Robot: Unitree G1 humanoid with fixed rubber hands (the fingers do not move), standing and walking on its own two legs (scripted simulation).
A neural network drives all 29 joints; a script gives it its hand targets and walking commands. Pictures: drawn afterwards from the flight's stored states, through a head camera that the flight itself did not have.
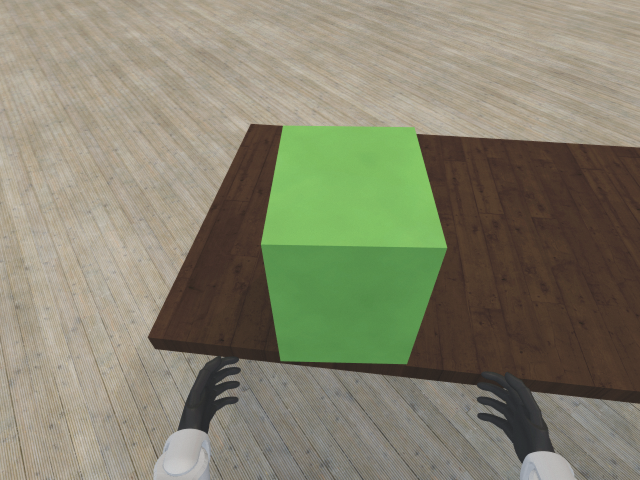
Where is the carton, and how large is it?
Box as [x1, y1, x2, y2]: [261, 126, 446, 363]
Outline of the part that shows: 283,126 261,241 280,360 406,363 446,249 445,241 414,127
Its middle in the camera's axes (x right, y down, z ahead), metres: +0.04 +0.01 +0.66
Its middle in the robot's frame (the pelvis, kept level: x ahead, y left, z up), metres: +0.49 -0.01 -0.01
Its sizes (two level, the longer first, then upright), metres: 0.275 0.220 0.297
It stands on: a table, 0.60 m high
